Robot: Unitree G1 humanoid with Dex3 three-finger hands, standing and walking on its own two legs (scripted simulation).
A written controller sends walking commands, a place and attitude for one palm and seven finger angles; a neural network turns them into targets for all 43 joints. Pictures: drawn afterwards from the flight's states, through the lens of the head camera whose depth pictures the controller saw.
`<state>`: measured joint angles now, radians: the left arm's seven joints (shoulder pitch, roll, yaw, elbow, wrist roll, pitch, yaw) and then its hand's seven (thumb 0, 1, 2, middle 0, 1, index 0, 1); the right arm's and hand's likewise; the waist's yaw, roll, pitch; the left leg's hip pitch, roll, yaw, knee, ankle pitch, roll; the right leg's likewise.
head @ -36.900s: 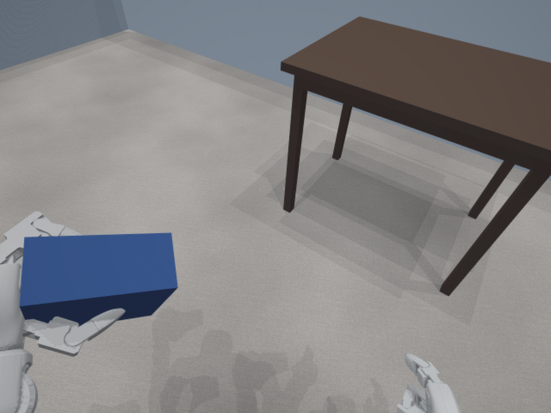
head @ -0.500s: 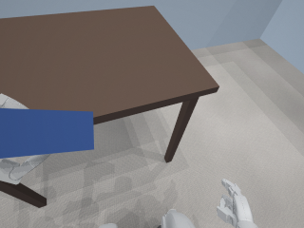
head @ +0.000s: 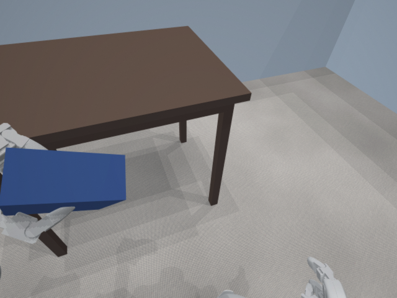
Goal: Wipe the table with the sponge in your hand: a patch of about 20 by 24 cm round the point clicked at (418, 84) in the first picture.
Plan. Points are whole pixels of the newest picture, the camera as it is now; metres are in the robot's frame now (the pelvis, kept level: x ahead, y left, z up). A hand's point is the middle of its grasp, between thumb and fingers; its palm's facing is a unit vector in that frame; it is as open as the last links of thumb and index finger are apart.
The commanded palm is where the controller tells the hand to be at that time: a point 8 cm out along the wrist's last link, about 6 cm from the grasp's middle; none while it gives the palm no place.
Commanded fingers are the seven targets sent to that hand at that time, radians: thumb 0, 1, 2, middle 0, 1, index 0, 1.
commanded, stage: stop stepping back and stand still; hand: left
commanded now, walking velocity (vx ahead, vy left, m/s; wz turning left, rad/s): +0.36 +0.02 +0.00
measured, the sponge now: (80, 185) +0.24 +0.18 +0.18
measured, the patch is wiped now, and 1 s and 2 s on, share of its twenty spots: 1.00 1.00 1.00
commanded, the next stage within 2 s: stand and wait in 1.56 s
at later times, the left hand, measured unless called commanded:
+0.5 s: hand (48, 262) +0.12 +0.15 +0.24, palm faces +0.34 -0.83 -0.44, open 10.0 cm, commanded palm +0.08 +0.22 +0.24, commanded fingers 0.00 0.10 1.30 -1.20 -1.60 -1.20 -1.60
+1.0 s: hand (55, 238) +0.14 +0.15 +0.25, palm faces +0.40 -0.80 -0.44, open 10.0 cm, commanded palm +0.09 +0.21 +0.24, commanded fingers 0.00 0.10 1.30 -1.20 -1.60 -1.20 -1.60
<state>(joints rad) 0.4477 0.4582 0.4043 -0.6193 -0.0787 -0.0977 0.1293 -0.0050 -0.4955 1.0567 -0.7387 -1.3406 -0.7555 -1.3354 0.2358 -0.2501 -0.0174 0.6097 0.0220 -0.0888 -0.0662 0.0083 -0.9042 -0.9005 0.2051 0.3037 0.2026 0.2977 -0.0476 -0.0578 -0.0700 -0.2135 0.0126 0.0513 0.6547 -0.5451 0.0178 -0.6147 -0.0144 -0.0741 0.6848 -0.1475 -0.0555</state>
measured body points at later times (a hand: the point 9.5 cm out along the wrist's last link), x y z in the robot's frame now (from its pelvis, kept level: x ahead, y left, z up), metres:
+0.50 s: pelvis -0.08 -0.06 +0.03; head -0.09 -0.07 +0.48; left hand +0.10 +0.19 +0.26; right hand +0.07 -0.31 -0.06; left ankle -0.08 +0.08 -0.70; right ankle +0.00 -0.13 -0.70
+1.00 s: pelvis -0.07 -0.07 +0.03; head -0.06 -0.09 +0.48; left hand +0.11 +0.19 +0.27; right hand +0.09 -0.32 -0.06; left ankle -0.06 +0.08 -0.71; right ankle -0.05 -0.14 -0.71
